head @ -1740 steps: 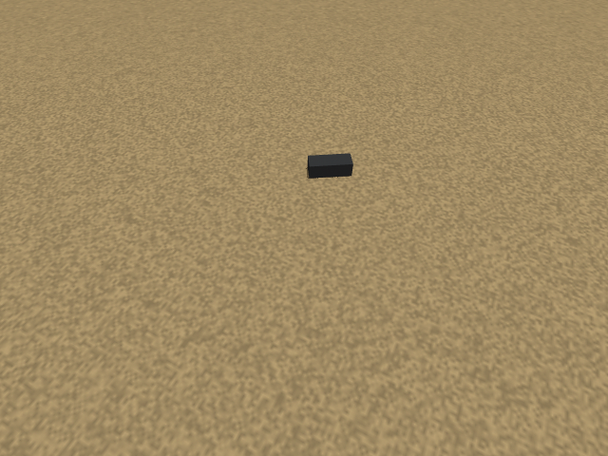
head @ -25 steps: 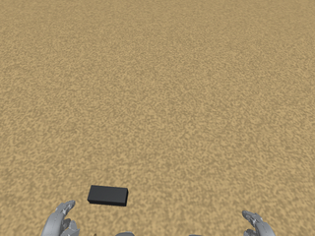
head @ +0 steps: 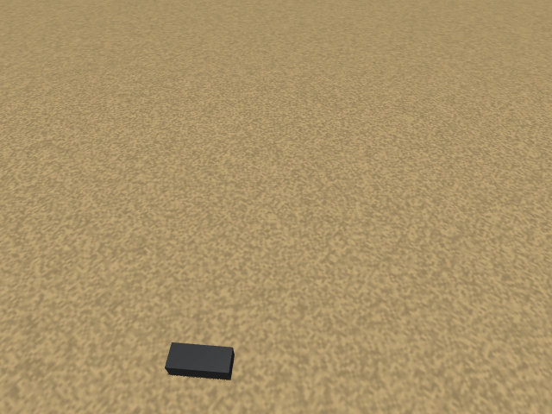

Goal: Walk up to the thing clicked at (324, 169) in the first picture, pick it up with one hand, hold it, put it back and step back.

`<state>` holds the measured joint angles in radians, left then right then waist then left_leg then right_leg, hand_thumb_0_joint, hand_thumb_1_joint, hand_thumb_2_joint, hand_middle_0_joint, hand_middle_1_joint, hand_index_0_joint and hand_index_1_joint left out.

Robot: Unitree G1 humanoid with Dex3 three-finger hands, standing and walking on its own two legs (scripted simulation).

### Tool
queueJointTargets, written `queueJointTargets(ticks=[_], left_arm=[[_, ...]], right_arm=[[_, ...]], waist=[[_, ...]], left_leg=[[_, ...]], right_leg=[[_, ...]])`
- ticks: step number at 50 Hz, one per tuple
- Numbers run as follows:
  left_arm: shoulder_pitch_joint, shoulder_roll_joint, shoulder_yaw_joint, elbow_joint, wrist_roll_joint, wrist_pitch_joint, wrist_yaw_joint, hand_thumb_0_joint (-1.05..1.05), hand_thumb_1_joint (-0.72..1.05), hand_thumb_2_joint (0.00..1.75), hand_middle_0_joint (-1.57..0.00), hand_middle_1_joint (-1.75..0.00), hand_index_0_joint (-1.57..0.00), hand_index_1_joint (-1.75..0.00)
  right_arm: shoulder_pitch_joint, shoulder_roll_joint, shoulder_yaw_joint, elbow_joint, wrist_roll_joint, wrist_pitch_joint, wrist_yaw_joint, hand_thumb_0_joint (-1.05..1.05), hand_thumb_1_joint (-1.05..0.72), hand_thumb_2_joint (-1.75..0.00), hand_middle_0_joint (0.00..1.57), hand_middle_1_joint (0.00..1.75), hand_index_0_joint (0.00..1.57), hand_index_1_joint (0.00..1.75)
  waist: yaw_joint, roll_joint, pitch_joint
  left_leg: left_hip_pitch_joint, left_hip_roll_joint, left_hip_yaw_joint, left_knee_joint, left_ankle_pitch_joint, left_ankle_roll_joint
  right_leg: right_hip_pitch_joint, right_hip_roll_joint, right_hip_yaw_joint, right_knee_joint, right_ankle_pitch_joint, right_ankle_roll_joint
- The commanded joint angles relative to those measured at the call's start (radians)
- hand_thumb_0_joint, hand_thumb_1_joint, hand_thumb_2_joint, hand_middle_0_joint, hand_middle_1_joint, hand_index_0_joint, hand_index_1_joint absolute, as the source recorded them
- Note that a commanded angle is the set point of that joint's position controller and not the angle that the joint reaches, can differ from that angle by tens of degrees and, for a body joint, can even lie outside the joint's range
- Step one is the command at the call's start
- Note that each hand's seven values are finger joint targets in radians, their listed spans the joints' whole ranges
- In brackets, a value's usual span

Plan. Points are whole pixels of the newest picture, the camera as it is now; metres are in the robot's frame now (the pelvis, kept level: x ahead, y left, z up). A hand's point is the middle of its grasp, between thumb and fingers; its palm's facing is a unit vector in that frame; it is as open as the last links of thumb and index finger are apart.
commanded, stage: stand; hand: left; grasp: from above
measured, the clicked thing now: (201, 361) +0.44 +0.26 -0.74
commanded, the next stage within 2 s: step back in 1.84 s
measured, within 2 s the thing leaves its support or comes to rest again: neither
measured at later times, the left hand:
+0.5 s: hand out of the picture +0.04 +0.23 -0.16, palm faces +0.00 -0.94 -0.34, open 7.4 cm
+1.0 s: hand out of the picture +0.08 +0.21 -0.15, palm faces -0.01 -0.94 -0.33, open 7.4 cm
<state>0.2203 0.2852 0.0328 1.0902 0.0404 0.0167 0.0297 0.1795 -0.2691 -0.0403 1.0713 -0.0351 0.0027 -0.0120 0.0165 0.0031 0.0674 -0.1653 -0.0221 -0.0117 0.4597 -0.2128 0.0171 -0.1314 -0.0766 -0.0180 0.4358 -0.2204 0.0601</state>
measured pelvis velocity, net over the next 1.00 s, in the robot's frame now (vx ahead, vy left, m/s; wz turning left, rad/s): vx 0.01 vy -0.03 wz -0.01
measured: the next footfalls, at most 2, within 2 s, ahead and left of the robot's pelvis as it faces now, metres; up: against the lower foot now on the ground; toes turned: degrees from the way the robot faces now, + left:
none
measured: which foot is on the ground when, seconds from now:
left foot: down 0.00-1.00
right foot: down 0.00-1.00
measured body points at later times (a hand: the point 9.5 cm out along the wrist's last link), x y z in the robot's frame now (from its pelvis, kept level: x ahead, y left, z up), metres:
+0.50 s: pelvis +0.00 -0.02 +0.00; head -0.01 -0.02 +0.45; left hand +0.04 +0.27 -0.13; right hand +0.05 -0.30 -0.14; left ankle +0.03 +0.11 -0.74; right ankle +0.01 -0.16 -0.74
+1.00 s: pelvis +0.01 -0.03 +0.01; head +0.01 -0.03 +0.46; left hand +0.09 +0.26 -0.13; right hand +0.07 -0.32 -0.14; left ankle +0.03 +0.11 -0.74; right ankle +0.01 -0.16 -0.74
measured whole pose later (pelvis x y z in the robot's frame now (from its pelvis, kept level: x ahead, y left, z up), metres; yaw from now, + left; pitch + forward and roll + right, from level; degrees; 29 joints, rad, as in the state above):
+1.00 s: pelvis +0.01 -0.03 +0.01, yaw -1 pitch -4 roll +0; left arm 0.11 0.30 0.03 1.14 0.02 0.00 0.01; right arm 0.12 -0.32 -0.01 1.14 -0.02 -0.01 0.00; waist -0.01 0.02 0.07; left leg -0.11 0.02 -0.02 0.35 -0.17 -0.02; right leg -0.09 -0.04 -0.03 0.35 -0.19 0.03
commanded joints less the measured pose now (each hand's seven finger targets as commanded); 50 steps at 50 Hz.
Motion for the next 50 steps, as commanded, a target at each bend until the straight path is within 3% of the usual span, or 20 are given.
queueJointTargets(ticks=[1, 9, 12, 15, 17, 23, 28, 34, 44, 50], left_arm=[[-0.039, 0.182, 0.033, -0.038, -0.004, -0.032, 0.012, 0.0, 0.9, 0.9, -0.2, -0.3, -0.2, -0.3], [-0.05, 0.194, 0.031, -0.012, -0.01, -0.03, 0.011, 0.0, 0.9, 0.9, -0.2, -0.3, -0.2, -0.3], [-0.049, 0.2, 0.028, -0.007, -0.007, -0.029, 0.01, 0.0, 0.9, 0.9, -0.2, -0.3, -0.2, -0.3], [-0.058, 0.207, 0.029, -0.009, -0.01, -0.031, 0.006, 0.0, 0.9, 0.9, -0.2, -0.3, -0.2, -0.3], [-0.07, 0.211, 0.03, -0.011, -0.012, -0.035, 0.006, 0.0, 0.9, 0.9, -0.2, -0.3, -0.2, -0.3], [-0.076, 0.213, 0.028, -0.002, -0.015, -0.034, 0.0, 0.0, 0.9, 0.9, -0.2, -0.3, -0.2, -0.3], [-0.083, 0.211, 0.027, 0.0, -0.017, -0.037, 0.0, 0.0, 0.9, 0.9, -0.2, -0.3, -0.2, -0.3], [-0.096, 0.211, 0.029, 0.0, -0.022, -0.036, -0.003, 0.0, 0.9, 0.9, -0.2, -0.3, -0.2, -0.3], [-0.117, 0.212, 0.029, 0.001, -0.022, -0.04, -0.004, 0.0, 0.9, 0.9, -0.2, -0.3, -0.2, -0.3], [-0.132, 0.23, 0.032, -0.001, -0.022, -0.042, -0.005, 0.0, 0.9, 0.9, -0.2, -0.3, -0.2, -0.3]], right_arm=[[-0.037, -0.205, -0.04, -0.05, 0.006, -0.019, -0.017, 0.0, -0.9, -0.9, 0.2, 0.3, 0.2, 0.3], [-0.041, -0.205, -0.03, -0.025, 0.008, -0.017, -0.014, 0.0, -0.9, -0.9, 0.2, 0.3, 0.2, 0.3], [-0.057, -0.214, -0.032, -0.024, 0.009, -0.013, -0.011, 0.0, -0.9, -0.9, 0.2, 0.3, 0.2, 0.3], [-0.051, -0.217, -0.028, -0.017, 0.012, -0.016, -0.01, 0.0, -0.9, -0.9, 0.2, 0.3, 0.2, 0.3], [-0.053, -0.214, -0.025, -0.017, 0.012, -0.018, -0.009, 0.0, -0.9, -0.9, 0.2, 0.3, 0.2, 0.3], [-0.057, -0.225, -0.019, -0.005, 0.012, -0.019, -0.008, 0.0, -0.9, -0.9, 0.2, 0.3, 0.2, 0.3], [-0.062, -0.227, -0.017, 0.0, 0.016, -0.021, -0.007, 0.0, -0.9, -0.9, 0.2, 0.3, 0.2, 0.3], [-0.064, -0.234, -0.011, 0.007, 0.016, -0.024, -0.009, 0.0, -0.9, -0.9, 0.2, 0.3, 0.2, 0.3], [-0.08, -0.234, -0.008, 0.013, 0.016, -0.025, -0.01, 0.0, -0.9, -0.9, 0.2, 0.3, 0.2, 0.3], [-0.081, -0.241, -0.008, 0.018, 0.017, -0.024, -0.007, 0.0, -0.9, -0.9, 0.2, 0.3, 0.2, 0.3]], waist=[[-0.002, 0.001, -0.017], [-0.006, 0.012, -0.008], [-0.005, -0.004, 0.017], [-0.009, 0.016, 0.004], [-0.011, 0.003, -0.018], [-0.01, 0.006, 0.003], [-0.011, -0.006, -0.024], [-0.013, 0.001, -0.032], [-0.013, -0.022, -0.07], [-0.017, -0.02, -0.051]], left_leg=[[-0.032, 0.102, -0.124, -0.155, -0.035, 0.013], [-0.019, 0.108, -0.121, -0.18, -0.05, 0.009], [-0.033, 0.103, -0.118, -0.182, -0.075, 0.008], [-0.022, 0.108, -0.118, -0.181, -0.075, 0.006], [-0.014, 0.109, -0.11, -0.169, -0.017, 0.008], [-0.025, 0.113, -0.113, -0.186, -0.056, 0.006], [0.014, 0.115, -0.098, -0.162, 0.033, 0.006], [0.014, 0.121, -0.096, -0.172, 0.049, 0.003], [0.062, 0.133, -0.082, -0.158, 0.17, 0.001], [0.038, 0.133, -0.084, -0.171, 0.134, -0.004]], right_leg=[[0.002, -0.036, 0.054, -0.108, -0.002, -0.057], [0.001, -0.039, 0.053, -0.125, -0.01, -0.056], [-0.021, -0.035, 0.057, -0.144, -0.075, -0.056], [-0.02, -0.039, 0.063, -0.144, -0.054, -0.059], [0.002, -0.049, 0.07, -0.145, -0.02, -0.061], [-0.013, -0.039, 0.066, -0.148, -0.039, -0.061], [-0.004, -0.048, 0.076, -0.157, -0.001, -0.065], [0.007, -0.044, 0.073, -0.153, 0.039, -0.065], [0.029, -0.049, 0.07, -0.154, 0.138, -0.063], [0.035, -0.05, 0.073, -0.166, 0.103, -0.061]])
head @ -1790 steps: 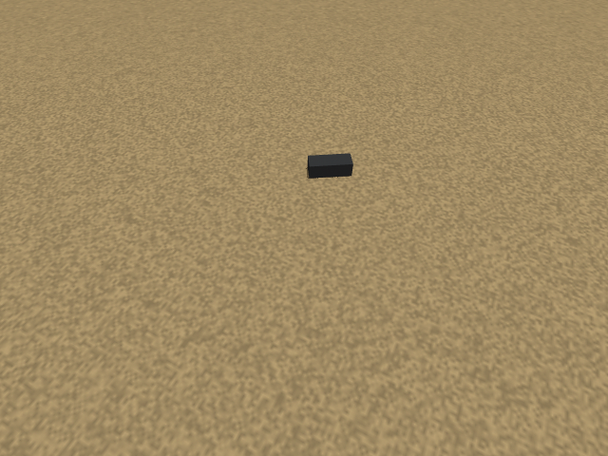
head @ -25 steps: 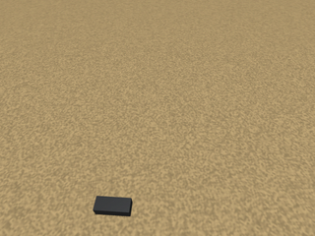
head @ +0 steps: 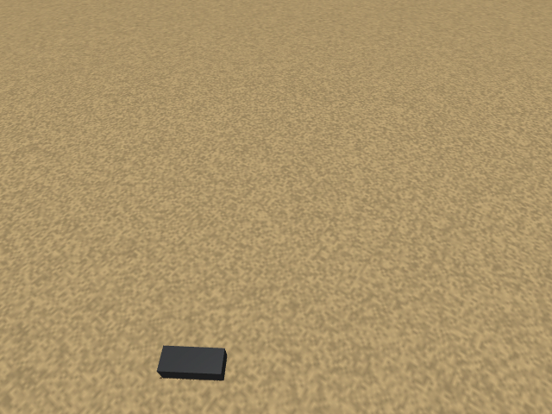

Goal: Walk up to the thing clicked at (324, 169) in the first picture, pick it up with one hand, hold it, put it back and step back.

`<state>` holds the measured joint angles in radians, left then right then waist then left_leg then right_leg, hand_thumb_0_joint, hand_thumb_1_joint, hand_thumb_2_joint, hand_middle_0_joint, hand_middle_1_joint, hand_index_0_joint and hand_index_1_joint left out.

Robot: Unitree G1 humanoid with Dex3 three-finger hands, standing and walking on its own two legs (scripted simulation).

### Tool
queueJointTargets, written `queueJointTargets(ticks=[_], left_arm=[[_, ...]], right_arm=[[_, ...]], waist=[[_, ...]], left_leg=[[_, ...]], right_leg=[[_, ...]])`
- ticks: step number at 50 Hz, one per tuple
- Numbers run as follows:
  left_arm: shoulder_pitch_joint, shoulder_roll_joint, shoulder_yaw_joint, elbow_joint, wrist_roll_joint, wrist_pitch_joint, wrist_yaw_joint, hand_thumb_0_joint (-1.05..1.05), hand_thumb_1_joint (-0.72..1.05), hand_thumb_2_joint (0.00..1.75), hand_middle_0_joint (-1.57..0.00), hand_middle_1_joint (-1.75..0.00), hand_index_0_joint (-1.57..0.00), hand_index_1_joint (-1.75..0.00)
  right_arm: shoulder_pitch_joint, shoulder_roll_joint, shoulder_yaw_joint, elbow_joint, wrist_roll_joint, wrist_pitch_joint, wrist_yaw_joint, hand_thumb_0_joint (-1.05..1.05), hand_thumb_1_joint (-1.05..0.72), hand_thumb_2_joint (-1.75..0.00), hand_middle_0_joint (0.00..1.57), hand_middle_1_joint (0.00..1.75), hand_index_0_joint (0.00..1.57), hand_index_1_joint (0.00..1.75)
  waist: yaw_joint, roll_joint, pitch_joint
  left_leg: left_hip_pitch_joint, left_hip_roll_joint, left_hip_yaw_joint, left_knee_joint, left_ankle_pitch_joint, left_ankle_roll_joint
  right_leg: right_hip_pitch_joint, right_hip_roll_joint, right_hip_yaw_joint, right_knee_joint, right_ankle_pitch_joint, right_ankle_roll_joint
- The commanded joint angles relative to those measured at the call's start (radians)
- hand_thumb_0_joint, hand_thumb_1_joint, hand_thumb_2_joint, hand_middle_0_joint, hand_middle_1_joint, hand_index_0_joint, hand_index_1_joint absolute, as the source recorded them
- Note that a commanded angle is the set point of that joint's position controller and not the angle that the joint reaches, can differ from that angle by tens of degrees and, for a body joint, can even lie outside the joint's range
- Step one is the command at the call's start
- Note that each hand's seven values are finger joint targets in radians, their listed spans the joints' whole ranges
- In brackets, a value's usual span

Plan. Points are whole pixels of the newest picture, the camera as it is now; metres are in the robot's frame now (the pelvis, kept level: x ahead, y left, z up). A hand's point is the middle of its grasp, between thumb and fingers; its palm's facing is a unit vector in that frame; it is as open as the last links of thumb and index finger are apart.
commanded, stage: stand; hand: left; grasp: from above
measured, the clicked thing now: (193, 362) +0.42 +0.29 -0.74
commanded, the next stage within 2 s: step back in 0.84 s
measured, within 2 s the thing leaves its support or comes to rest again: neither
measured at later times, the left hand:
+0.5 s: hand out of the picture +0.08 +0.25 -0.15, palm faces -0.01 -0.94 -0.35, open 7.4 cm
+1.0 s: hand out of the picture +0.08 +0.26 -0.16, palm faces +0.01 -0.93 -0.37, open 7.4 cm
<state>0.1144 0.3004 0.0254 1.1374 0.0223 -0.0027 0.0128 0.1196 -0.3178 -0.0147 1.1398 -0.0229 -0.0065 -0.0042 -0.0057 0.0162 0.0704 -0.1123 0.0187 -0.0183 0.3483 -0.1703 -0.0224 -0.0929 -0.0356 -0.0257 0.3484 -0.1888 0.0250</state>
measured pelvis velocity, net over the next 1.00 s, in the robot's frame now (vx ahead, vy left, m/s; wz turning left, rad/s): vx -0.01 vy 0.01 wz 0.01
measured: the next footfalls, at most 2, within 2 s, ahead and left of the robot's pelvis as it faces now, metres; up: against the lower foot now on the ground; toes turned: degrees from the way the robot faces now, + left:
right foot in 1.60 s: -0.10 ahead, -0.08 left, +0.00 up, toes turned -3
left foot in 1.92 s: -0.17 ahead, +0.17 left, +0.00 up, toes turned -2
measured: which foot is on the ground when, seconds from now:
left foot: down 0.00-1.00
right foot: down 0.00-1.00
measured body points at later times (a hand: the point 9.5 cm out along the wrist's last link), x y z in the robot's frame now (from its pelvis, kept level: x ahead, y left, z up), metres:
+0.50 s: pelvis +0.01 +0.00 +0.00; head +0.01 -0.01 +0.45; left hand +0.08 +0.29 -0.13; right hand +0.08 -0.30 -0.14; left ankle +0.02 +0.13 -0.75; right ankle +0.00 -0.13 -0.75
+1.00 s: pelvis -0.01 +0.01 -0.01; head +0.04 +0.00 +0.44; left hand +0.08 +0.31 -0.14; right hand +0.07 -0.31 -0.14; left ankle +0.00 +0.13 -0.73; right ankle +0.00 -0.13 -0.75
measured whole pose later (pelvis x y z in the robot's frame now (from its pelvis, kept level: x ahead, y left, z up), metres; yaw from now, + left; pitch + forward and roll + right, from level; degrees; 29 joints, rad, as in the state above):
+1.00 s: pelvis -0.01 +0.01 -0.01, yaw +1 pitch -2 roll -1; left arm 0.08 0.34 0.06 1.03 0.01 0.02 0.01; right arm 0.08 -0.38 -0.04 1.05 0.00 0.03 0.01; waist -0.02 0.02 0.15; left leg -0.30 0.00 -0.04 0.67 -0.33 0.01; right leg -0.21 -0.04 -0.04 0.48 -0.23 0.01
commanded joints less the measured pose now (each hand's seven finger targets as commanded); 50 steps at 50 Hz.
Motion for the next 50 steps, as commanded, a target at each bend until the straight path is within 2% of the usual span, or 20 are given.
queueJointTargets(ticks=[1, 3, 6, 9, 15, 20, 24, 29, 31, 34, 35, 41, 42, 43, 45, 46, 47, 48, 49, 50], left_arm=[[-0.027, 0.215, 0.039, -0.051, -0.003, -0.024, 0.01, 0.0, 0.9, 0.9, -0.2, -0.3, -0.2, -0.3], [-0.035, 0.214, 0.038, -0.055, -0.003, -0.023, 0.009, 0.0, 0.9, 0.9, -0.2, -0.3, -0.2, -0.3], [-0.042, 0.218, 0.038, -0.063, -0.004, -0.026, 0.009, 0.0, 0.9, 0.9, -0.2, -0.3, -0.2, -0.3], [-0.043, 0.222, 0.039, -0.055, -0.006, -0.021, 0.007, 0.0, 0.9, 0.9, -0.2, -0.3, -0.2, -0.3], [-0.046, 0.225, 0.037, -0.062, -0.008, -0.025, 0.006, 0.0, 0.9, 0.9, -0.2, -0.3, -0.2, -0.3], [-0.05, 0.228, 0.034, -0.058, -0.008, -0.021, 0.004, 0.0, 0.9, 0.9, -0.2, -0.3, -0.2, -0.3], [-0.047, 0.235, 0.033, -0.063, -0.007, -0.025, 0.004, 0.0, 0.9, 0.9, -0.2, -0.3, -0.2, -0.3], [-0.043, 0.236, 0.03, -0.063, -0.006, -0.025, 0.003, 0.0, 0.9, 0.9, -0.2, -0.3, -0.2, -0.3], [-0.047, 0.239, 0.031, -0.068, -0.007, -0.027, 0.003, 0.0, 0.9, 0.9, -0.2, -0.3, -0.2, -0.3], [-0.038, 0.241, 0.031, -0.067, -0.008, -0.028, 0.002, 0.0, 0.9, 0.9, -0.2, -0.3, -0.2, -0.3], [-0.032, 0.236, 0.029, -0.066, -0.006, -0.029, 0.003, 0.0, 0.9, 0.9, -0.2, -0.3, -0.2, -0.3], [-0.036, 0.239, 0.027, -0.074, -0.009, -0.029, 0.003, 0.0, 0.9, 0.9, -0.2, -0.3, -0.2, -0.3], [-0.024, 0.312, 0.081, -0.079, -0.026, -0.019, 0.009, 0.0, 0.9, 0.9, -0.2, -0.3, -0.2, -0.3], [-0.007, 0.314, 0.084, -0.091, -0.031, -0.015, 0.012, 0.0, 0.9, 0.9, -0.2, -0.3, -0.2, -0.3], [-0.001, 0.317, 0.096, -0.126, -0.029, -0.011, 0.014, 0.0, 0.9, 0.9, -0.2, -0.3, -0.2, -0.3], [-0.022, 0.329, 0.103, -0.149, -0.027, -0.007, 0.014, 0.0, 0.9, 0.9, -0.2, -0.3, -0.2, -0.3], [-0.057, 0.334, 0.104, -0.177, -0.019, -0.002, 0.016, 0.0, 0.9, 0.9, -0.2, -0.3, -0.2, -0.3], [-0.085, 0.336, 0.107, -0.205, -0.009, 0.001, 0.017, 0.0, 0.9, 0.9, -0.2, -0.3, -0.2, -0.3], [-0.099, 0.344, 0.11, -0.23, 0.002, 0.003, 0.017, 0.0, 0.9, 0.9, -0.2, -0.3, -0.2, -0.3], [-0.131, 0.343, 0.11, -0.247, 0.005, 0.005, 0.02, 0.0, 0.9, 0.9, -0.2, -0.3, -0.2, -0.3]], right_arm=[[-0.025, -0.195, -0.033, -0.051, 0.005, -0.015, -0.015, 0.0, -0.9, -0.9, 0.2, 0.3, 0.2, 0.3], [-0.031, -0.2, -0.034, -0.052, 0.005, -0.016, -0.014, 0.0, -0.9, -0.9, 0.2, 0.3, 0.2, 0.3], [-0.045, -0.206, -0.035, -0.059, 0.005, -0.019, -0.013, 0.0, -0.9, -0.9, 0.2, 0.3, 0.2, 0.3], [-0.039, -0.203, -0.033, -0.052, 0.005, -0.017, -0.015, 0.0, -0.9, -0.9, 0.2, 0.3, 0.2, 0.3], [-0.045, -0.21, -0.034, -0.057, 0.006, -0.023, -0.014, 0.0, -0.9, -0.9, 0.2, 0.3, 0.2, 0.3], [-0.042, -0.215, -0.032, -0.051, 0.005, -0.019, -0.013, 0.0, -0.9, -0.9, 0.2, 0.3, 0.2, 0.3], [-0.043, -0.217, -0.034, -0.054, 0.007, -0.02, -0.012, 0.0, -0.9, -0.9, 0.2, 0.3, 0.2, 0.3], [-0.039, -0.213, -0.033, -0.051, 0.006, -0.015, -0.007, 0.0, -0.9, -0.9, 0.2, 0.3, 0.2, 0.3], [-0.038, -0.214, -0.034, -0.052, 0.006, -0.018, -0.007, 0.0, -0.9, -0.9, 0.2, 0.3, 0.2, 0.3], [-0.041, -0.215, -0.033, -0.052, 0.008, -0.018, -0.006, 0.0, -0.9, -0.9, 0.2, 0.3, 0.2, 0.3], [-0.049, -0.217, -0.035, -0.056, 0.008, -0.019, -0.006, 0.0, -0.9, -0.9, 0.2, 0.3, 0.2, 0.3], [-0.041, -0.22, -0.033, -0.055, 0.008, -0.018, -0.007, 0.0, -0.9, -0.9, 0.2, 0.3, 0.2, 0.3], [-0.074, -0.274, -0.047, -0.07, 0.013, 0.0, -0.002, 0.0, -0.9, -0.9, 0.2, 0.3, 0.2, 0.3], [-0.061, -0.253, -0.046, -0.089, 0.021, 0.007, -0.003, 0.0, -0.9, -0.9, 0.2, 0.3, 0.2, 0.3], [-0.034, -0.238, -0.05, -0.111, 0.028, 0.013, -0.002, 0.0, -0.9, -0.9, 0.2, 0.3, 0.2, 0.3], [-0.016, -0.233, -0.054, -0.121, 0.029, 0.022, -0.003, 0.0, -0.9, -0.9, 0.2, 0.3, 0.2, 0.3], [0.002, -0.234, -0.061, -0.128, 0.026, 0.029, -0.001, 0.0, -0.9, -0.9, 0.2, 0.3, 0.2, 0.3], [0.014, -0.236, -0.067, -0.141, 0.022, 0.039, 0.001, 0.0, -0.9, -0.9, 0.2, 0.3, 0.2, 0.3], [0.039, -0.239, -0.071, -0.156, 0.018, 0.047, 0.003, 0.0, -0.9, -0.9, 0.2, 0.3, 0.2, 0.3], [0.057, -0.24, -0.073, -0.169, 0.022, 0.052, 0.007, 0.0, -0.9, -0.9, 0.2, 0.3, 0.2, 0.3]], waist=[[0.006, -0.03, -0.05], [0.007, -0.008, -0.054], [0.009, -0.008, -0.093], [0.006, -0.012, -0.065], [0.009, -0.014, -0.107], [0.006, -0.008, -0.075], [0.005, -0.029, -0.092], [0.003, -0.034, -0.044], [0.003, -0.011, -0.081], [0.005, -0.016, -0.073], [0.007, -0.016, -0.086], [0.005, -0.008, -0.093], [0.008, -0.018, 0.009], [0.005, -0.028, 0.002], [-0.002, -0.068, -0.094], [-0.008, -0.101, -0.11], [-0.016, -0.151, -0.128], [-0.016, -0.195, -0.127], [-0.019, -0.213, -0.112], [-0.035, -0.213, -0.099]], left_leg=[[-0.005, 0.093, -0.075, -0.06, 0.078, 0.036], [-0.012, 0.096, -0.077, -0.066, 0.059, 0.037], [0.009, 0.102, -0.074, -0.05, 0.152, 0.038], [-0.006, 0.096, -0.074, -0.07, 0.074, 0.034], [0.029, 0.107, -0.074, -0.055, 0.194, 0.036], [0.001, 0.102, -0.074, -0.073, 0.116, 0.034], [0.03, 0.106, -0.07, -0.06, 0.149, 0.033], [-0.017, 0.096, -0.073, -0.079, 0.054, 0.031], [0.003, 0.104, -0.075, -0.074, 0.097, 0.032], [-0.003, 0.102, -0.076, -0.077, 0.093, 0.032], [0.018, 0.107, -0.077, -0.067, 0.128, 0.034], [0.012, 0.108, -0.072, -0.064, 0.143, 0.03], [-0.076, 0.084, -0.078, 0.055, 0.271, 0.058], [-0.096, 0.066, -0.06, 0.104, 0.273, 0.058], [-0.074, 0.028, -0.026, 0.231, 0.251, 0.056], [-0.101, -0.007, -0.004, 0.301, 0.172, 0.049], [-0.124, -0.041, 0.008, 0.384, 0.004, 0.049], [-0.155, -0.065, -0.002, 0.498, -0.251, 0.055], [-0.164, -0.051, -0.035, 0.567, -0.358, 0.065], [-0.167, -0.033, -0.068, 0.589, -0.371, 0.074]], right_leg=[[-0.021, -0.09, 0.081, -0.082, 0.057, -0.026], [-0.012, -0.091, 0.084, -0.083, 0.04, -0.029], [0.014, -0.095, 0.08, -0.07, 0.132, -0.03], [-0.007, -0.091, 0.08, -0.078, 0.059, -0.032], [0.019, -0.097, 0.073, -0.055, 0.163, -0.034], [0.001, -0.094, 0.077, -0.07, 0.092, -0.034], [-0.001, -0.098, 0.081, -0.069, 0.123, -0.036], [-0.023, -0.092, 0.083, -0.099, 0.015, -0.034], [-0.001, -0.097, 0.085, -0.083, 0.061, -0.04], [-0.001, -0.095, 0.082, -0.083, 0.072, -0.039], [0.002, -0.096, 0.078, -0.077, 0.099, -0.038], [0.009, -0.097, 0.079, -0.073, 0.111, -0.04], [-0.06, -0.088, 0.087, 0.001, 0.268, -0.051], [-0.059, -0.099, 0.088, 0.014, 0.319, -0.066], [-0.046, -0.149, 0.128, 0.027, 0.411, -0.131], [-0.048, -0.192, 0.163, 0.017, 0.41, -0.172], [-0.057, -0.247, 0.21, 0.007, 0.401, -0.217], [-0.091, -0.304, 0.244, 0.009, 0.407, -0.263], [-0.149, -0.338, 0.256, 0.024, 0.393, -0.288], [-0.184, -0.332, 0.232, 0.047, 0.393, -0.283]])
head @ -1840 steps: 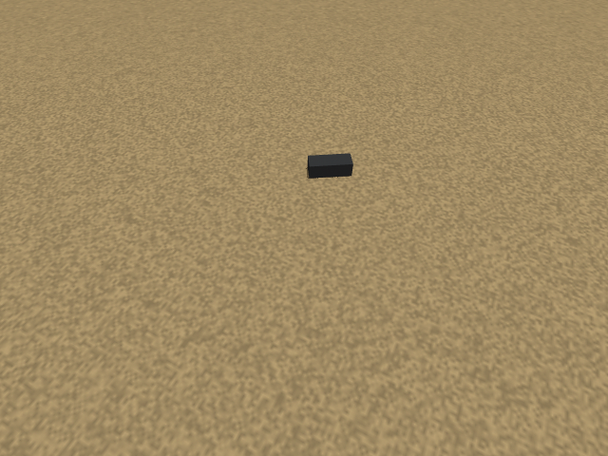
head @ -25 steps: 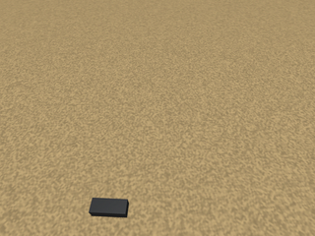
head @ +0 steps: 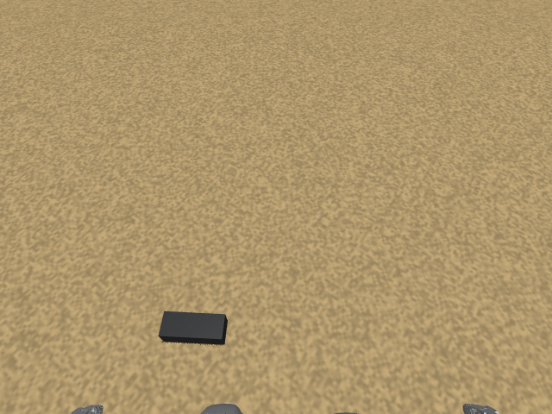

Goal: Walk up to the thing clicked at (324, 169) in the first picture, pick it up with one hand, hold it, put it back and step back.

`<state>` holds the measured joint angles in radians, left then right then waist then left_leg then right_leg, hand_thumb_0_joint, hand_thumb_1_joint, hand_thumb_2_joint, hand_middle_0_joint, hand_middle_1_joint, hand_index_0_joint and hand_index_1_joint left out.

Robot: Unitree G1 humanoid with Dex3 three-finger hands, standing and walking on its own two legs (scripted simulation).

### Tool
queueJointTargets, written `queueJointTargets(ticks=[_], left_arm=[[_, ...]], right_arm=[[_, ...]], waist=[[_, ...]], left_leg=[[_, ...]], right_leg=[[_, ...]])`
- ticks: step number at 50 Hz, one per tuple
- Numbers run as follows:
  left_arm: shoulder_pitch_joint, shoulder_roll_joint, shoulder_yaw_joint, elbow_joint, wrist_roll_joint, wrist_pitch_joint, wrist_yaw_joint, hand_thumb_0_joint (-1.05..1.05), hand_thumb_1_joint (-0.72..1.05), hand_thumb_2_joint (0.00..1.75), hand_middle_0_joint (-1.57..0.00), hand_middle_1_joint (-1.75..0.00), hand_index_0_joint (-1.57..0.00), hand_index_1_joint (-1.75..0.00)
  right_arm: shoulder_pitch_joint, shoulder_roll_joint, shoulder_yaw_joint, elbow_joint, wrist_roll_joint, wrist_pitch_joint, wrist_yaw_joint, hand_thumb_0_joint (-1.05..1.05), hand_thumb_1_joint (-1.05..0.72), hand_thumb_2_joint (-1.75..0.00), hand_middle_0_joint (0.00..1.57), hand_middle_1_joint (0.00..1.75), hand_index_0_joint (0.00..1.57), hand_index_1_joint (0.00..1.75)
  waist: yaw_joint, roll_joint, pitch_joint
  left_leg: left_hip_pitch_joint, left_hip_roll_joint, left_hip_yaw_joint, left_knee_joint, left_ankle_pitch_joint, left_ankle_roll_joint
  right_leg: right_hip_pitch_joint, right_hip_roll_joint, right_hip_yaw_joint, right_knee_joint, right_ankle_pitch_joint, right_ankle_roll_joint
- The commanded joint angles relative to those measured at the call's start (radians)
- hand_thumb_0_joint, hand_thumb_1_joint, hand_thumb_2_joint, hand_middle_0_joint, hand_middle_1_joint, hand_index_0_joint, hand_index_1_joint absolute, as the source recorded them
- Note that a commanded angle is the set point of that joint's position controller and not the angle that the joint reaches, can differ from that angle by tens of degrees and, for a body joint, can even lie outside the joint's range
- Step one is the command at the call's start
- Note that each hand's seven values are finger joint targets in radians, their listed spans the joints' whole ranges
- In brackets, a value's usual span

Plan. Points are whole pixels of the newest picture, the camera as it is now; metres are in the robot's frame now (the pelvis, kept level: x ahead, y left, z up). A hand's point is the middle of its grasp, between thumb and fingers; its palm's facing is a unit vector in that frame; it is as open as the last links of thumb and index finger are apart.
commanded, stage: step back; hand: left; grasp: from above
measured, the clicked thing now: (194, 328) +0.44 +0.28 -0.73
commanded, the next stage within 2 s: none
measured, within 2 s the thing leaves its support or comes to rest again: neither
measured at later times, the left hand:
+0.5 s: hand out of the picture +0.04 +0.31 -0.17, palm faces -0.11 -0.92 -0.37, open 7.4 cm
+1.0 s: hand out of the picture -0.06 +0.32 -0.16, palm faces -0.03 -0.93 -0.37, open 7.4 cm
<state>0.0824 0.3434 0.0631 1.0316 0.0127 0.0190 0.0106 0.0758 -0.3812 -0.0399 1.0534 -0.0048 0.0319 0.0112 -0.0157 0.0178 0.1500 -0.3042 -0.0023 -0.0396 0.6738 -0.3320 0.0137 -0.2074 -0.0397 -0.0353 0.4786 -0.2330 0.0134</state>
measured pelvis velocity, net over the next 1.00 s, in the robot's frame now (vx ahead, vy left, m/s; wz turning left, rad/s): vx -0.21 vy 0.06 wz -0.01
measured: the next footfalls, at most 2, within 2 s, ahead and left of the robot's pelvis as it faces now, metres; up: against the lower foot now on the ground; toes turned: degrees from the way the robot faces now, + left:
right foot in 0.60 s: -0.09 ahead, -0.08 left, +0.00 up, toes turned -4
left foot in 0.92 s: -0.16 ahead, +0.16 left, +0.00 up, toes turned -3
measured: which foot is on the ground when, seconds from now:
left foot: down 0.00-0.62, up 0.64-0.90, down 0.92-1.00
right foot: down 0.00-0.14, up 0.16-0.58, down 0.60-0.94, up 0.96-1.00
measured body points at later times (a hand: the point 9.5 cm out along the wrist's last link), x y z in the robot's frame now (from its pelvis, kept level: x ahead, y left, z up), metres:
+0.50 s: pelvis -0.08 +0.05 -0.01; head -0.01 +0.06 +0.43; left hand +0.04 +0.36 -0.14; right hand +0.01 -0.26 -0.12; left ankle -0.02 +0.13 -0.74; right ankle -0.12 -0.08 -0.70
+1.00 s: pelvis -0.21 +0.06 -0.02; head -0.16 +0.07 +0.43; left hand -0.06 +0.36 -0.13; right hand -0.14 -0.26 -0.13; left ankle -0.20 +0.17 -0.74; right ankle -0.16 -0.07 -0.71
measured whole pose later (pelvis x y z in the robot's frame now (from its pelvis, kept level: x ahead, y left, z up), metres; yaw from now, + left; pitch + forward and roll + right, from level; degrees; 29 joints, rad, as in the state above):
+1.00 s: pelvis -0.21 +0.06 -0.02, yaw -1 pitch -3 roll +0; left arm 0.09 0.38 0.07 0.77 0.03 0.07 0.01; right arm 0.19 -0.38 -0.04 0.89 -0.03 0.02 0.00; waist -0.01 -0.04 0.19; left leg -0.27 -0.04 -0.03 0.66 -0.33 0.03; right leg -0.43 0.02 0.07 0.87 -0.46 -0.01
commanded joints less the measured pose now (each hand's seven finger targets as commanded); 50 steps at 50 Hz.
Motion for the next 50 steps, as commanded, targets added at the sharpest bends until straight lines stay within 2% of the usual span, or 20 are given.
queueJointTargets(ticks=[1, 3, 5, 7, 8, 10, 12, 17, 25, 29, 30, 31, 32, 36, 43, 45, 46, 47, 48, 50], left_arm=[[-0.105, 0.286, 0.067, -0.15, 0.015, -0.016, 0.023, 0.0, 0.9, 0.9, -0.2, -0.3, -0.2, -0.3], [-0.117, 0.285, 0.058, -0.176, 0.017, -0.01, 0.026, 0.0, 0.9, 0.9, -0.2, -0.3, -0.2, -0.3], [-0.096, 0.249, 0.048, -0.19, -0.003, 0.01, 0.017, 0.0, 0.9, 0.9, -0.2, -0.3, -0.2, -0.3], [-0.035, 0.185, 0.037, -0.205, -0.015, 0.027, 0.027, 0.0, 0.9, 0.9, -0.2, -0.3, -0.2, -0.3], [-0.034, 0.207, 0.043, -0.193, -0.007, 0.03, 0.037, 0.0, 0.9, 0.9, -0.2, -0.3, -0.2, -0.3], [-0.01, 0.223, 0.044, -0.186, -0.013, 0.037, 0.042, 0.0, 0.9, 0.9, -0.2, -0.3, -0.2, -0.3], [0.036, 0.228, 0.045, -0.177, -0.017, 0.036, 0.038, 0.0, 0.9, 0.9, -0.2, -0.3, -0.2, -0.3], [0.029, 0.221, 0.053, -0.211, -0.004, 0.028, 0.028, 0.0, 0.9, 0.9, -0.2, -0.3, -0.2, -0.3], [0.097, 0.218, 0.066, -0.22, 0.007, 0.016, 0.007, 0.0, 0.9, 0.9, -0.2, -0.3, -0.2, -0.3], [0.24, 0.213, 0.076, -0.177, 0.02, 0.002, -0.001, 0.0, 0.9, 0.9, -0.2, -0.3, -0.2, -0.3], [0.219, 0.269, 0.089, -0.196, 0.034, -0.004, -0.002, 0.0, 0.9, 0.9, -0.2, -0.3, -0.2, -0.3], [0.151, 0.356, 0.107, -0.227, 0.019, 0.0, -0.005, 0.0, 0.9, 0.9, -0.2, -0.3, -0.2, -0.3], [0.086, 0.363, 0.107, -0.274, 0.032, -0.006, -0.002, 0.0, 0.9, 0.9, -0.2, -0.3, -0.2, -0.3], [-0.02, 0.265, 0.084, -0.315, 0.024, -0.009, 0.016, 0.0, 0.9, 0.9, -0.2, -0.3, -0.2, -0.3], [0.054, 0.262, 0.076, -0.339, 0.02, 0.012, 0.019, 0.0, 0.9, 0.9, -0.2, -0.3, -0.2, -0.3], [0.049, 0.26, 0.067, -0.346, 0.008, 0.027, 0.009, 0.0, 0.9, 0.9, -0.2, -0.3, -0.2, -0.3], [0.081, 0.229, 0.059, -0.351, 0.006, 0.032, 0.005, 0.0, 0.9, 0.9, -0.2, -0.3, -0.2, -0.3], [0.053, 0.201, 0.054, -0.371, -0.001, 0.026, 0.004, 0.0, 0.9, 0.9, -0.2, -0.3, -0.2, -0.3], [-0.031, 0.243, 0.078, -0.364, 0.01, 0.027, 0.018, 0.0, 0.9, 0.9, -0.2, -0.3, -0.2, -0.3], [0.009, 0.224, 0.077, -0.339, -0.006, 0.033, 0.02, 0.0, 0.9, 0.9, -0.2, -0.3, -0.2, -0.3]], right_arm=[[0.101, -0.17, -0.048, -0.091, 0.009, 0.012, -0.007, 0.0, -0.9, -0.9, 0.2, 0.3, 0.2, 0.3], [0.141, -0.18, -0.052, -0.097, 0.006, 0.001, -0.009, 0.0, -0.9, -0.9, 0.2, 0.3, 0.2, 0.3], [0.15, -0.195, -0.061, -0.094, -0.017, -0.016, -0.014, 0.0, -0.9, -0.9, 0.2, 0.3, 0.2, 0.3], [0.12, -0.337, -0.093, -0.132, -0.028, -0.028, -0.018, 0.0, -0.9, -0.9, 0.2, 0.3, 0.2, 0.3], [0.119, -0.35, -0.098, -0.148, -0.021, -0.028, -0.02, 0.0, -0.9, -0.9, 0.2, 0.3, 0.2, 0.3], [0.029, -0.28, -0.081, -0.173, -0.024, -0.027, -0.037, 0.0, -0.9, -0.9, 0.2, 0.3, 0.2, 0.3], [0.014, -0.232, -0.074, -0.197, -0.027, -0.027, -0.048, 0.0, -0.9, -0.9, 0.2, 0.3, 0.2, 0.3], [0.088, -0.222, -0.081, -0.214, -0.021, -0.027, -0.053, 0.0, -0.9, -0.9, 0.2, 0.3, 0.2, 0.3], [0.06, -0.252, -0.083, -0.263, -0.021, -0.023, -0.043, 0.0, -0.9, -0.9, 0.2, 0.3, 0.2, 0.3], [0.007, -0.244, -0.073, -0.264, -0.005, -0.012, -0.034, 0.0, -0.9, -0.9, 0.2, 0.3, 0.2, 0.3], [0.02, -0.206, -0.061, -0.271, 0.002, -0.013, -0.031, 0.0, -0.9, -0.9, 0.2, 0.3, 0.2, 0.3], [-0.031, -0.178, -0.06, -0.279, 0.006, -0.012, -0.035, 0.0, -0.9, -0.9, 0.2, 0.3, 0.2, 0.3], [-0.008, -0.2, -0.07, -0.26, -0.001, -0.006, -0.039, 0.0, -0.9, -0.9, 0.2, 0.3, 0.2, 0.3], [0.109, -0.189, -0.056, -0.23, 0.01, -0.015, -0.039, 0.0, -0.9, -0.9, 0.2, 0.3, 0.2, 0.3], [0.149, -0.17, -0.052, -0.247, -0.008, -0.028, -0.039, 0.0, -0.9, -0.9, 0.2, 0.3, 0.2, 0.3], [0.2, -0.173, -0.064, -0.225, -0.018, -0.038, -0.037, 0.0, -0.9, -0.9, 0.2, 0.3, 0.2, 0.3], [0.187, -0.226, -0.078, -0.232, -0.028, -0.043, -0.037, 0.0, -0.9, -0.9, 0.2, 0.3, 0.2, 0.3], [0.141, -0.35, -0.101, -0.256, -0.029, -0.043, -0.031, 0.0, -0.9, -0.9, 0.2, 0.3, 0.2, 0.3], [0.13, -0.393, -0.11, -0.267, -0.027, -0.044, -0.031, 0.0, -0.9, -0.9, 0.2, 0.3, 0.2, 0.3], [0.072, -0.296, -0.079, -0.264, -0.026, -0.051, -0.042, 0.0, -0.9, -0.9, 0.2, 0.3, 0.2, 0.3]], waist=[[-0.022, -0.204, -0.172], [-0.028, -0.214, -0.208], [-0.025, -0.058, -0.193], [-0.002, 0.181, -0.218], [-0.03, 0.195, -0.242], [0.019, 0.109, -0.235], [0.039, 0.118, -0.211], [-0.018, 0.089, -0.189], [-0.018, 0.088, -0.227], [0.049, 0.064, -0.232], [0.032, -0.099, -0.203], [0.062, -0.294, -0.124], [0.051, -0.267, -0.078], [-0.007, -0.154, -0.119], [0.037, -0.208, -0.2], [0.01, -0.146, -0.206], [0.024, -0.042, -0.212], [0.017, 0.207, -0.198], [-0.05, 0.211, -0.174], [0.013, 0.054, -0.17]], left_leg=[[0.001, -0.012, -0.041, 0.235, -0.185, 0.038], [0.006, 0.009, -0.01, 0.024, -0.047, 0.032], [0.069, 0.046, -0.025, -0.244, 0.365, 0.028], [0.21, 0.297, -0.356, -0.27, 0.844, 0.144], [0.168, 0.346, -0.438, -0.292, 0.769, 0.181], [0.221, 0.273, -0.28, -0.254, 0.727, 0.141], [0.229, 0.212, -0.183, -0.228, 0.672, 0.108], [0.302, 0.251, -0.187, -0.217, 0.668, 0.194], [0.199, 0.282, -0.202, -0.226, 0.416, 0.214], [0.004, 0.217, -0.147, -0.163, 0.215, 0.102], [-0.13, 0.122, -0.081, -0.047, 0.077, 0.039], [-0.158, -0.078, 0.035, 0.175, -0.176, -0.016], [-0.128, -0.086, -0.06, 0.382, -0.284, -0.028], [-0.139, -0.132, -0.102, 0.512, -0.14, -0.022], [-0.066, -0.023, 0.008, -0.049, -0.102, -0.012], [0.078, -0.031, 0.048, -0.277, 0.154, -0.004], [0.154, 0.087, -0.125, -0.293, 0.214, 0.036], [0.147, 0.326, -0.435, -0.33, 0.365, 0.166], [-0.013, 0.423, -0.559, -0.364, 0.402, 0.298], [0.067, 0.313, -0.327, -0.268, 0.567, 0.238]], right_leg=[[-0.052, -0.294, 0.212, -0.051, 0.449, -0.25], [0.022, -0.248, 0.185, 0.044, 0.437, -0.187], [-0.005, -0.124, 0.096, 0.201, 0.291, -0.105], [-0.249, 0.142, 0.14, 0.481, -0.391, -0.049], [-0.239, 0.152, 0.233, 0.594, -0.449, -0.045], [-0.302, 0.133, 0.269, 0.704, -0.35, -0.049], [-0.308, 0.12, 0.246, 0.706, -0.249, -0.036], [-0.296, 0.107, 0.201, 0.589, -0.272, 0.014], [-0.137, 0.057, 0.101, 0.317, -0.247, -0.015], [0.073, 0.018, 0.102, -0.023, -0.008, -0.072], [0.084, -0.11, 0.313, -0.087, -0.035, -0.126], [-0.079, -0.291, 0.53, -0.194, 0.002, -0.28], [-0.193, -0.368, 0.595, -0.203, 0.064, -0.343], [-0.082, -0.175, 0.253, -0.076, 0.345, -0.221], [0.15, -0.195, 0.235, 0.074, 0.417, -0.204], [0.048, -0.145, 0.187, 0.147, 0.304, -0.149], [-0.086, -0.082, 0.163, 0.207, 0.137, -0.098], [-0.256, 0.098, 0.054, 0.368, -0.208, -0.037], [-0.211, 0.117, 0.165, 0.586, -0.422, -0.024], [-0.272, 0.136, 0.269, 0.757, -0.341, -0.045]])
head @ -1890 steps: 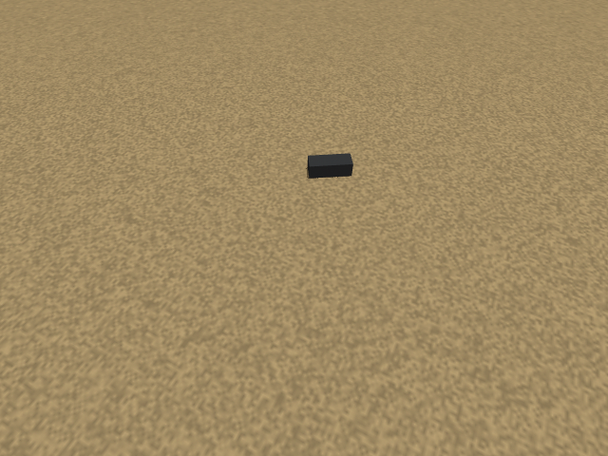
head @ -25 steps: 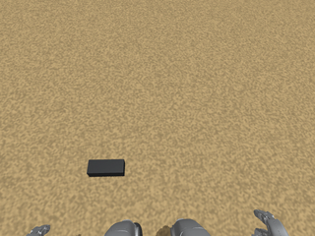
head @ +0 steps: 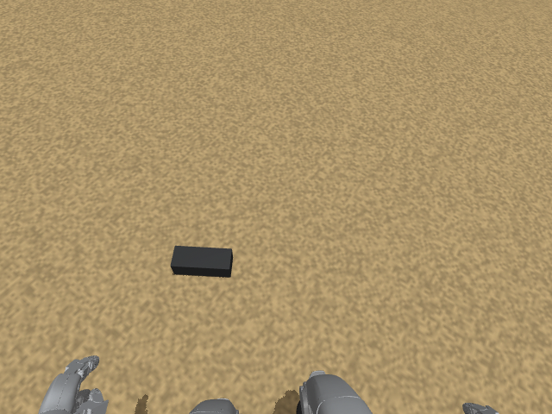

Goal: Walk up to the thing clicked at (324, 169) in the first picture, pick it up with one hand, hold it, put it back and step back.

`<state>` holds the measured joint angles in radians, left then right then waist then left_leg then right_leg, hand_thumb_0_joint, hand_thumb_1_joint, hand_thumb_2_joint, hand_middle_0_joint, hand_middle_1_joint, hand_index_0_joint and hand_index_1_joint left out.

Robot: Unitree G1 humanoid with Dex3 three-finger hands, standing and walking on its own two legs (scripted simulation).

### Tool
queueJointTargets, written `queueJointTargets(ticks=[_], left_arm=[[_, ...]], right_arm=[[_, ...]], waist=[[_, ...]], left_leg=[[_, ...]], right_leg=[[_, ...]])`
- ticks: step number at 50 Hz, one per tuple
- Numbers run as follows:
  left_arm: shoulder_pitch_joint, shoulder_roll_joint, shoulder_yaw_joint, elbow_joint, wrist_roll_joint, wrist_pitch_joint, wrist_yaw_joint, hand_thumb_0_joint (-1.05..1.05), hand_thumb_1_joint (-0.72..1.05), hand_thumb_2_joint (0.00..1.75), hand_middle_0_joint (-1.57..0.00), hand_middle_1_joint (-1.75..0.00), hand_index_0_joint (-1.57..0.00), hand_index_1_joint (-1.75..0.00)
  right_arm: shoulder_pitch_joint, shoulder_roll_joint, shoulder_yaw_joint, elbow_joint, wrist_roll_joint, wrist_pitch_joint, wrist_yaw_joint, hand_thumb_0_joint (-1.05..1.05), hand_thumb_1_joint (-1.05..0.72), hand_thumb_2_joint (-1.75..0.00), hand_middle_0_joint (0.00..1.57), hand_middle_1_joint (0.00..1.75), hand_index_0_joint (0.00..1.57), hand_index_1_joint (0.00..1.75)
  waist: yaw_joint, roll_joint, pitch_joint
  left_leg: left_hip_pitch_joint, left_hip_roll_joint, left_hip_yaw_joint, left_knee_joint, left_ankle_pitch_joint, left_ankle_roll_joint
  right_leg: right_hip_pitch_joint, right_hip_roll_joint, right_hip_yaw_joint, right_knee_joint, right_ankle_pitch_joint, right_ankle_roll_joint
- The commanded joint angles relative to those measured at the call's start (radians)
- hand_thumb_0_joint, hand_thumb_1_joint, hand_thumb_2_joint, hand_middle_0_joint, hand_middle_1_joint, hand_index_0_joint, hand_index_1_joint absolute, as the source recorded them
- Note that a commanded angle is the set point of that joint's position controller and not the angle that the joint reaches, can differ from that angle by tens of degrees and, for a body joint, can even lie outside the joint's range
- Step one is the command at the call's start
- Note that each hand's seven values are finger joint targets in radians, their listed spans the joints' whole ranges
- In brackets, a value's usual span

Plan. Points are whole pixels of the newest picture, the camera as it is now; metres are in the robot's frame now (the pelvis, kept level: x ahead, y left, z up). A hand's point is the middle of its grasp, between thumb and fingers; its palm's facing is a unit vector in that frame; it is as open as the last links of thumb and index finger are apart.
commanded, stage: step back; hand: left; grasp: from above
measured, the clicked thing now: (203, 261) +0.65 +0.23 -0.72
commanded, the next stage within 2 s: none
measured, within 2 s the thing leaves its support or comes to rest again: neither
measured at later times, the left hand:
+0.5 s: hand out of the picture -0.09 +0.23 -0.13, palm faces -0.05 -0.91 -0.42, open 7.4 cm
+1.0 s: hand out of the picture -0.26 +0.21 -0.15, palm faces -0.07 -0.92 -0.40, open 7.4 cm
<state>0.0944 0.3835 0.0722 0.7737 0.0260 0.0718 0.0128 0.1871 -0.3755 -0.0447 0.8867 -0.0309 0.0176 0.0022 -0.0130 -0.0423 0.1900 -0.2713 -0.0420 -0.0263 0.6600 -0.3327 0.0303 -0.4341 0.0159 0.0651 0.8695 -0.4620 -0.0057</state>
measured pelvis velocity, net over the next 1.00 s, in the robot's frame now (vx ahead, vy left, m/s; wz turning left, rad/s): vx -0.35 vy -0.06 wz -0.07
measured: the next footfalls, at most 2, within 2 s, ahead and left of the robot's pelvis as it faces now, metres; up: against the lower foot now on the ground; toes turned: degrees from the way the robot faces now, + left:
right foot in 0.32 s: -0.11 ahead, -0.17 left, +0.00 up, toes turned -2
left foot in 0.64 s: -0.19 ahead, +0.07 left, +0.00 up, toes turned +0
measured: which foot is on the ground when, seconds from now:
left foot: down 0.00-0.34, up 0.36-0.62, down 0.64-1.00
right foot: up 0.00-0.30, down 0.32-0.66, up 0.68-0.98, down 1.00-1.00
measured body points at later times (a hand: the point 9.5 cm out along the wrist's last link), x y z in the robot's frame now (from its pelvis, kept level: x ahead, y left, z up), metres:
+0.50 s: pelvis -0.17 -0.04 +0.01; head -0.13 -0.06 +0.45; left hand -0.09 +0.27 -0.10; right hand -0.08 -0.37 -0.12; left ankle -0.14 +0.10 -0.65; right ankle -0.15 -0.16 -0.72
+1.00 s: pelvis -0.35 -0.06 -0.01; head -0.30 -0.06 +0.44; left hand -0.25 +0.26 -0.13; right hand -0.22 -0.38 -0.11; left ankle -0.23 +0.07 -0.72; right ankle -0.40 -0.19 -0.73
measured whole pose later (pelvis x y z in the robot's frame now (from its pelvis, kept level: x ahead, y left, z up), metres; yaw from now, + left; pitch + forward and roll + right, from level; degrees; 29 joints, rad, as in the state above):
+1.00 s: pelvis -0.35 -0.06 -0.01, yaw -4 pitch -2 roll -1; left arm 0.19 0.40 0.07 0.88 0.03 0.05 0.00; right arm 0.08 -0.39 -0.04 0.82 -0.04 0.03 0.00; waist 0.02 0.00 0.15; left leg -0.45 0.07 0.03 0.65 -0.17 0.00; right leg -0.20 0.01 0.04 0.67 -0.44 -0.01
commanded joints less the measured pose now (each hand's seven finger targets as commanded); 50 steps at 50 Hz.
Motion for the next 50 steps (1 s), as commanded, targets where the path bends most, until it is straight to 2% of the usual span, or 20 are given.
queueJointTargets(ticks=[1, 9, 14, 15, 16, 17, 18, 20, 21, 28, 31, 32, 33, 34, 36, 38, 44, 48, 49, 50], left_arm=[[0.04, 0.176, 0.067, -0.061, -0.026, -0.02, 0.017, 0.0, 0.9, 0.9, -0.2, -0.3, -0.2, -0.3], [0.075, 0.172, 0.07, -0.056, -0.009, -0.028, 0.0, 0.0, 0.9, 0.9, -0.2, -0.3, -0.2, -0.3], [0.236, 0.169, 0.073, 0.042, -0.006, -0.038, -0.015, 0.0, 0.9, 0.9, -0.2, -0.3, -0.2, -0.3], [0.267, 0.192, 0.079, 0.056, 0.007, -0.041, -0.013, 0.0, 0.9, 0.9, -0.2, -0.3, -0.2, -0.3], [0.251, 0.251, 0.096, 0.04, 0.023, -0.047, -0.016, 0.0, 0.9, 0.9, -0.2, -0.3, -0.2, -0.3], [0.159, 0.382, 0.122, -0.004, 0.02, -0.039, -0.015, 0.0, 0.9, 0.9, -0.2, -0.3, -0.2, -0.3], [0.076, 0.391, 0.119, -0.044, 0.021, -0.046, -0.008, 0.0, 0.9, 0.9, -0.2, -0.3, -0.2, -0.3], [-0.036, 0.262, 0.079, -0.058, 0.014, -0.053, 0.002, 0.0, 0.9, 0.9, -0.2, -0.3, -0.2, -0.3], [-0.057, 0.25, 0.082, -0.058, 0.02, -0.053, 0.005, 0.0, 0.9, 0.9, -0.2, -0.3, -0.2, -0.3], [0.072, 0.242, 0.073, -0.065, 0.016, -0.042, 0.022, 0.0, 0.9, 0.9, -0.2, -0.3, -0.2, -0.3], [0.036, 0.228, 0.054, -0.076, -0.004, -0.021, 0.014, 0.0, 0.9, 0.9, -0.2, -0.3, -0.2, -0.3], [0.058, 0.188, 0.042, -0.081, -0.006, -0.016, 0.01, 0.0, 0.9, 0.9, -0.2, -0.3, -0.2, -0.3], [0.025, 0.167, 0.034, -0.104, -0.018, -0.021, 0.011, 0.0, 0.9, 0.9, -0.2, -0.3, -0.2, -0.3], [-0.032, 0.209, 0.06, -0.094, -0.005, -0.019, 0.026, 0.0, 0.9, 0.9, -0.2, -0.3, -0.2, -0.3], [0.01, 0.195, 0.061, -0.054, -0.021, -0.008, 0.023, 0.0, 0.9, 0.9, -0.2, -0.3, -0.2, -0.3], [0.088, 0.203, 0.059, -0.016, -0.021, -0.01, 0.021, 0.0, 0.9, 0.9, -0.2, -0.3, -0.2, -0.3], [0.079, 0.181, 0.049, -0.013, -0.005, -0.03, 0.003, 0.0, 0.9, 0.9, -0.2, -0.3, -0.2, -0.3], [0.208, 0.174, 0.051, 0.084, -0.001, -0.055, -0.008, 0.0, 0.9, 0.9, -0.2, -0.3, -0.2, -0.3], [0.238, 0.184, 0.06, 0.113, 0.007, -0.061, -0.006, 0.0, 0.9, 0.9, -0.2, -0.3, -0.2, -0.3], [0.237, 0.24, 0.08, 0.112, 0.024, -0.067, -0.005, 0.0, 0.9, 0.9, -0.2, -0.3, -0.2, -0.3]], right_arm=[[-0.064, -0.277, -0.067, -0.103, -0.004, -0.035, -0.038, 0.0, -0.9, -0.9, 0.2, 0.3, 0.2, 0.3], [-0.007, -0.269, -0.076, -0.136, -0.005, -0.023, -0.041, 0.0, -0.9, -0.9, 0.2, 0.3, 0.2, 0.3], [-0.068, -0.309, -0.084, -0.152, 0.005, 0.005, -0.032, 0.0, -0.9, -0.9, 0.2, 0.3, 0.2, 0.3], [-0.073, -0.283, -0.076, -0.153, 0.013, 0.01, -0.03, 0.0, -0.9, -0.9, 0.2, 0.3, 0.2, 0.3], [-0.056, -0.22, -0.059, -0.161, 0.017, 0.011, -0.027, 0.0, -0.9, -0.9, 0.2, 0.3, 0.2, 0.3], [-0.126, -0.2, -0.062, -0.182, 0.022, 0.009, -0.043, 0.0, -0.9, -0.9, 0.2, 0.3, 0.2, 0.3], [-0.116, -0.242, -0.078, -0.173, 0.017, 0.013, -0.049, 0.0, -0.9, -0.9, 0.2, 0.3, 0.2, 0.3], [-0.022, -0.219, -0.064, -0.114, 0.028, 0.007, -0.042, 0.0, -0.9, -0.9, 0.2, 0.3, 0.2, 0.3], [0.007, -0.206, -0.058, -0.105, 0.03, 0.004, -0.041, 0.0, -0.9, -0.9, 0.2, 0.3, 0.2, 0.3], [0.004, -0.183, -0.047, -0.106, 0.01, -0.009, -0.035, 0.0, -0.9, -0.9, 0.2, 0.3, 0.2, 0.3], [0.115, -0.189, -0.061, -0.05, 0.002, -0.015, -0.034, 0.0, -0.9, -0.9, 0.2, 0.3, 0.2, 0.3], [0.103, -0.237, -0.077, -0.052, -0.009, -0.017, -0.036, 0.0, -0.9, -0.9, 0.2, 0.3, 0.2, 0.3], [0.039, -0.37, -0.098, -0.076, -0.001, -0.012, -0.027, 0.0, -0.9, -0.9, 0.2, 0.3, 0.2, 0.3], [0.019, -0.412, -0.107, -0.094, -0.007, -0.015, -0.024, 0.0, -0.9, -0.9, 0.2, 0.3, 0.2, 0.3], [-0.042, -0.303, -0.07, -0.087, -0.007, -0.024, -0.037, 0.0, -0.9, -0.9, 0.2, 0.3, 0.2, 0.3], [-0.087, -0.273, -0.062, -0.099, -0.005, -0.022, -0.044, 0.0, -0.9, -0.9, 0.2, 0.3, 0.2, 0.3], [-0.021, -0.262, -0.07, -0.098, -0.011, -0.007, -0.036, 0.0, -0.9, -0.9, 0.2, 0.3, 0.2, 0.3], [-0.066, -0.305, -0.079, -0.096, -0.003, 0.016, -0.024, 0.0, -0.9, -0.9, 0.2, 0.3, 0.2, 0.3], [-0.061, -0.273, -0.069, -0.092, 0.0, 0.023, -0.021, 0.0, -0.9, -0.9, 0.2, 0.3, 0.2, 0.3], [-0.056, -0.211, -0.052, -0.103, 0.001, 0.021, -0.016, 0.0, -0.9, -0.9, 0.2, 0.3, 0.2, 0.3]], waist=[[0.033, 0.14, -0.204], [-0.023, 0.209, -0.236], [0.039, 0.259, -0.3], [0.052, 0.22, -0.286], [0.043, 0.02, -0.238], [0.093, -0.28, -0.178], [0.066, -0.241, -0.097], [-0.016, -0.066, -0.097], [-0.028, -0.105, -0.113], [0.06, -0.164, -0.208], [0.008, -0.104, -0.255], [0.02, 0.002, -0.263], [0.019, 0.264, -0.24], [-0.036, 0.275, -0.22], [0.026, 0.105, -0.213], [0.059, 0.134, -0.203], [-0.013, 0.197, -0.245], [0.035, 0.254, -0.306], [0.043, 0.207, -0.279], [0.041, 0.038, -0.229]], left_leg=[[0.05, 0.321, -0.284, -0.231, 0.59, 0.197], [0.171, 0.311, -0.224, -0.195, 0.488, 0.225], [-0.008, 0.252, -0.18, -0.166, 0.23, 0.133], [-0.108, 0.22, -0.165, -0.13, 0.117, 0.079], [-0.296, 0.102, -0.116, 0.029, -0.069, 0.015], [-0.292, -0.061, -0.046, 0.302, -0.252, -0.035], [-0.237, -0.011, -0.154, 0.474, -0.254, -0.048], [-0.225, -0.075, -0.159, 0.529, -0.136, -0.031], [-0.215, -0.082, -0.129, 0.537, -0.113, -0.035], [-0.17, 0.003, -0.015, 0.107, -0.188, -0.041], [0.041, 0.002, 0.046, -0.26, 0.115, -0.017], [0.133, 0.13, -0.146, -0.289, 0.194, 0.026], [0.089, 0.363, -0.433, -0.315, 0.346, 0.166], [-0.056, 0.461, -0.558, -0.344, 0.371, 0.287], [-0.025, 0.347, -0.334, -0.26, 0.529, 0.219], [-0.017, 0.311, -0.232, -0.232, 0.51, 0.196], [0.16, 0.296, -0.204, -0.213, 0.35, 0.218], [0.053, 0.263, -0.158, -0.186, 0.101, 0.151], [-0.048, 0.223, -0.127, -0.133, 0.031, 0.101], [-0.257, 0.13, -0.066, 0.005, -0.117, 0.035]], right_leg=[[-0.067, 0.081, 0.16, 0.404, -0.083, -0.027], [-0.022, 0.034, 0.048, 0.117, -0.061, 0.039], [0.275, 0.014, -0.083, -0.385, 0.136, -0.018], [0.324, -0.009, -0.038, -0.42, 0.151, -0.04], [0.338, -0.164, 0.233, -0.495, 0.008, -0.089], [0.071, -0.397, 0.49, -0.618, -0.032, -0.256], [-0.09, -0.466, 0.548, -0.653, -0.006, -0.309], [-0.012, -0.265, 0.216, -0.504, 0.288, -0.198], [0.015, -0.234, 0.151, -0.477, 0.333, -0.173], [0.331, -0.27, 0.147, -0.347, 0.602, -0.192], [0.257, -0.229, 0.1, -0.215, 0.554, -0.126], [0.109, -0.17, 0.074, -0.149, 0.383, -0.076], [-0.038, 0.022, -0.077, 0.008, 0.003, -0.017], [0.006, 0.033, 0.046, 0.231, -0.201, -0.006], [-0.018, 0.068, 0.156, 0.399, -0.121, -0.024], [-0.035, 0.072, 0.125, 0.451, -0.057, -0.015], [-0.002, 0.022, 0.015, 0.073, -0.073, 0.036], [0.25, 0.013, -0.096, -0.398, 0.066, -0.02], [0.322, 0.018, -0.072, -0.474, 0.097, -0.037], [0.37, -0.101, 0.16, -0.508, -0.026, -0.076]])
